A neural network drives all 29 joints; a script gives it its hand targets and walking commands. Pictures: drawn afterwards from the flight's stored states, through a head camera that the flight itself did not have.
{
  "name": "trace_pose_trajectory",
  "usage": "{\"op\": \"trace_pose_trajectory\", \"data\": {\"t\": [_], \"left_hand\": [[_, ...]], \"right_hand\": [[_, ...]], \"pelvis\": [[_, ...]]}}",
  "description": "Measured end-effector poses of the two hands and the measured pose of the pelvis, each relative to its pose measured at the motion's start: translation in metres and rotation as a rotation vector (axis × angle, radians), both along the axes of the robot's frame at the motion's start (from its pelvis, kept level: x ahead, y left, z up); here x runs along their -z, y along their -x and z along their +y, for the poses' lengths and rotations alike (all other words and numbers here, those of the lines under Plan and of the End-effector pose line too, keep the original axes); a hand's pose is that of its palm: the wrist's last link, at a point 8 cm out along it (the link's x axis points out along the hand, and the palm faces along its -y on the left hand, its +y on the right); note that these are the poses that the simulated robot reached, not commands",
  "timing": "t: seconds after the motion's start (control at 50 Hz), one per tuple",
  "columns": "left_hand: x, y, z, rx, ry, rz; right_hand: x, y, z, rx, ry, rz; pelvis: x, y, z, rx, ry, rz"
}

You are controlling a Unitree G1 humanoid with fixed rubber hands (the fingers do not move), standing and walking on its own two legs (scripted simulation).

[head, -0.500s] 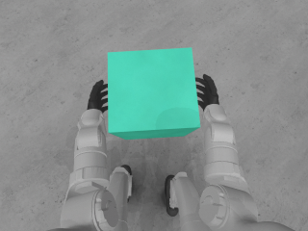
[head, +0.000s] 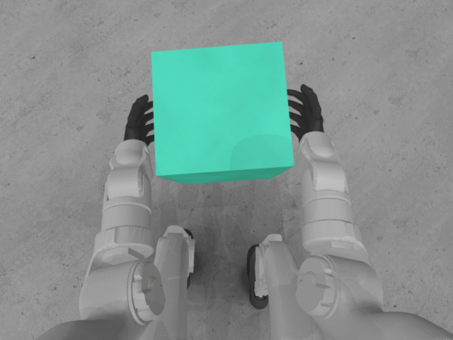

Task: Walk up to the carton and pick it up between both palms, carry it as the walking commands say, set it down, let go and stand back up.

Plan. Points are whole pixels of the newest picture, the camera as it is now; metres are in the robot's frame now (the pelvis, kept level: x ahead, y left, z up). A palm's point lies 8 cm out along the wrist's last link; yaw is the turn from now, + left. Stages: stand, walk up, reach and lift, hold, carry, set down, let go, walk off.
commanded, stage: set down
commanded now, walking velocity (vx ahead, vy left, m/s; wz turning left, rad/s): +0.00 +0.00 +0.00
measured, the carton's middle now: (223, 127) +0.47 +0.03 -0.16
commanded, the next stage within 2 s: none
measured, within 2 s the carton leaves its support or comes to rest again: neither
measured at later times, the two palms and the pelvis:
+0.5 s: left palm (147, 137) +0.45 +0.19 -0.18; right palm (291, 129) +0.47 -0.11 -0.16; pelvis -0.02 +0.00 -0.08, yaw -1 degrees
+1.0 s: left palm (154, 135) +0.47 +0.19 -0.26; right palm (279, 132) +0.49 -0.11 -0.25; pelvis -0.03 +0.00 -0.14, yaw -1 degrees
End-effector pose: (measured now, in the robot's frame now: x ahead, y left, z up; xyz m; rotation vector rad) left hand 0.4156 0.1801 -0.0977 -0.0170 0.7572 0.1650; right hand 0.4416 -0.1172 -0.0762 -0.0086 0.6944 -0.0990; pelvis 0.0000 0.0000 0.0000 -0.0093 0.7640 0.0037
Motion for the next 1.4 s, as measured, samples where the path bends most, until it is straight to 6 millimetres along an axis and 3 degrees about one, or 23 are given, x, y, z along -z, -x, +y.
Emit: {"op": "trace_pose_trajectory", "data": {"t": [0.4,0.74,1.0,1.14,1.4], "left_hand": [[0.069,-0.024,0.005,0.000,-0.006,0.012],[0.132,-0.038,0.009,0.014,-0.021,0.040],[0.167,-0.056,0.010,0.021,-0.021,0.022],[0.200,-0.058,0.012,0.028,-0.028,0.054],[0.261,-0.074,0.010,0.051,-0.033,-0.002]], "right_hand": [[0.067,-0.027,0.006,-0.012,0.011,0.009],[0.135,-0.037,0.009,-0.006,0.007,0.032],[0.171,-0.052,0.009,-0.001,0.013,0.013],[0.205,-0.053,0.011,-0.010,0.018,0.045],[0.262,-0.067,0.009,0.008,0.006,-0.020]], "pelvis": [[0.063,0.017,0.001,-0.005,0.008,0.058],[0.104,0.021,0.002,0.005,0.011,0.114],[0.137,0.032,0.002,0.008,0.012,0.108],[0.150,0.033,0.003,0.010,0.015,0.117],[0.172,0.052,0.002,0.010,0.009,-0.110]]}}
